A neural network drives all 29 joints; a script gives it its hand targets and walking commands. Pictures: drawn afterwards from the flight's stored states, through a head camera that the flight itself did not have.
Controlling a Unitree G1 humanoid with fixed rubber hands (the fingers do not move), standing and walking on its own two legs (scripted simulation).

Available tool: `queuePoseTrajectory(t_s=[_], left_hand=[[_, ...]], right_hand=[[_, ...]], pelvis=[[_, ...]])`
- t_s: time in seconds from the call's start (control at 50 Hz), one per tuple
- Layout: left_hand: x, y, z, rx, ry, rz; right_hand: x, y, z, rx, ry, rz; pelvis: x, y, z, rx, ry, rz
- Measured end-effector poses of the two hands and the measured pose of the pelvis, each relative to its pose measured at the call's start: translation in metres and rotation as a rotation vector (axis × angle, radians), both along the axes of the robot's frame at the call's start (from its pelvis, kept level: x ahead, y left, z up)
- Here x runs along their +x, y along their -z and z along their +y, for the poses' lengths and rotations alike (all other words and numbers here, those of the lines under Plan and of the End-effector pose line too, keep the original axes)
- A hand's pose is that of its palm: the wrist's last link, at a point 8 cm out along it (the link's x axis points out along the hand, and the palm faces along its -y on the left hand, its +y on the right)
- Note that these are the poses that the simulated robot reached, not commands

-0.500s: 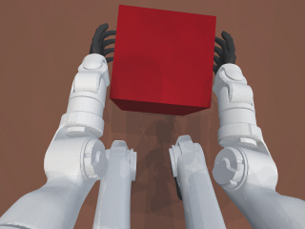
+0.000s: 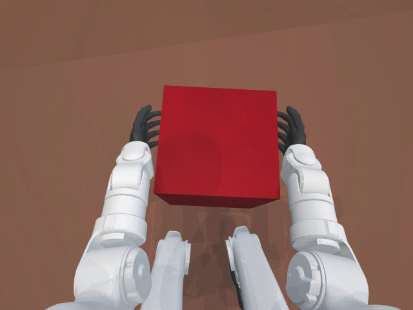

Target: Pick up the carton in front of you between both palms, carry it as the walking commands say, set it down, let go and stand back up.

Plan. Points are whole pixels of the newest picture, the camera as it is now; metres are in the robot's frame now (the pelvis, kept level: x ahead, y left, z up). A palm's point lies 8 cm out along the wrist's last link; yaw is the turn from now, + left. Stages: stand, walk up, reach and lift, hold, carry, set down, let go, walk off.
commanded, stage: reach and lift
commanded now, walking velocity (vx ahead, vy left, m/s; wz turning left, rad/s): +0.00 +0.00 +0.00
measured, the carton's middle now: (214, 157) +0.43 -0.02 -0.12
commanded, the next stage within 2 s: hold in 1.86 s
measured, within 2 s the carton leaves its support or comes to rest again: neither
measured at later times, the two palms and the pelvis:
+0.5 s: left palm (105, 135) +0.39 +0.14 +0.11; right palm (334, 129) +0.38 -0.16 +0.12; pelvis +0.05 +0.00 +0.14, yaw +0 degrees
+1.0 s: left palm (51, 122) +0.35 +0.14 +0.22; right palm (396, 104) +0.35 -0.16 +0.22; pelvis +0.06 -0.01 +0.20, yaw -1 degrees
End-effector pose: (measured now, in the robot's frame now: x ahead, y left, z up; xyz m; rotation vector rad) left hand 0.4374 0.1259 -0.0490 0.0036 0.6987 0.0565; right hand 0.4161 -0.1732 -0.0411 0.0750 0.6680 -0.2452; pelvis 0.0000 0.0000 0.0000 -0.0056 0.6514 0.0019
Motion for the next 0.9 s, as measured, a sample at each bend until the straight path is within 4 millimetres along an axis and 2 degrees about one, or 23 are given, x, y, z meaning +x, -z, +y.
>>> queuePoseTrajectory(t_s=[0.36,0.56,0.74,0.9], left_hand=[[-0.037,-0.118,0.007,0.006,-0.035,-0.005],[-0.056,-0.176,0.01,0.005,-0.053,-0.006],[-0.069,-0.23,0.012,0.006,-0.064,-0.024],[-0.082,-0.265,0.014,0.038,-0.055,-0.03]], right_hand=[[-0.028,-0.115,0.006,0.004,-0.035,-0.004],[-0.041,-0.175,0.009,-0.001,-0.056,-0.005],[-0.051,-0.227,0.011,-0.005,-0.07,-0.023],[-0.06,-0.261,0.012,-0.033,-0.108,-0.025]], pelvis=[[0.035,-0.103,0.0,0.006,0.011,-0.221],[0.053,-0.152,-0.003,0.007,0.012,-0.374],[0.067,-0.183,-0.006,0.007,0.013,-0.522],[0.068,-0.196,-0.006,0.004,0.014,-0.647]])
